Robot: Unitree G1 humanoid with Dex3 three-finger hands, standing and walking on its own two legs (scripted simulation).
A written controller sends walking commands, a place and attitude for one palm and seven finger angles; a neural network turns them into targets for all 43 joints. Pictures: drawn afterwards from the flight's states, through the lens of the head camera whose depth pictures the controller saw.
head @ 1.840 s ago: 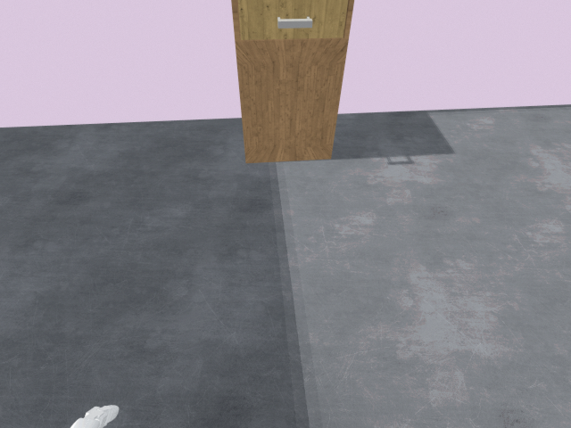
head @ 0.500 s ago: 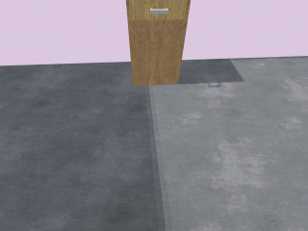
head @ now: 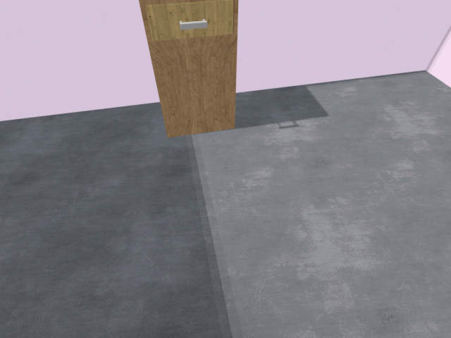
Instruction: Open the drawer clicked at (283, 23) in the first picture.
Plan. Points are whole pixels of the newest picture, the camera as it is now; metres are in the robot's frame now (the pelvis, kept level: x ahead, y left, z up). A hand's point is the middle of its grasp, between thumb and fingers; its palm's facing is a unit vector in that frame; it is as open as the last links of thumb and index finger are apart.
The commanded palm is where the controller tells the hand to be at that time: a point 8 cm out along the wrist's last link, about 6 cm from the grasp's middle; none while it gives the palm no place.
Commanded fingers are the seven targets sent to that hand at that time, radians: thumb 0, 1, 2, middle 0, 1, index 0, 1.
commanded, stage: walk to a spot facing it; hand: left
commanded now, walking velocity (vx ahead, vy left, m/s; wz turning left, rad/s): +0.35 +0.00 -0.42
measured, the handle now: (193, 23) +1.49 +0.27 -0.03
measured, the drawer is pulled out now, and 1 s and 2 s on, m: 0.00 0.00 0.00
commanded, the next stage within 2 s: turn to face it in 1.58 s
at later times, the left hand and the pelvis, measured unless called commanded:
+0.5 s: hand out of the picture +0.11 +0.14 -0.17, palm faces -0.02 -0.99 -0.15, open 7.4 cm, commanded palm none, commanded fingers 0.00 0.90 0.90 -0.20 -0.30 -0.20 -0.30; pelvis +0.19 -0.02 +0.00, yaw -8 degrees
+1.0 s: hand (184, 192) +0.53 +0.16 -0.16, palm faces -0.27 -0.95 -0.13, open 7.4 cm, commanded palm none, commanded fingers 0.00 0.90 0.90 -0.20 -0.30 -0.20 -0.30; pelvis +0.42 +0.02 +0.01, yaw -18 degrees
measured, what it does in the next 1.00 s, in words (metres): walks ahead, turning right: left foot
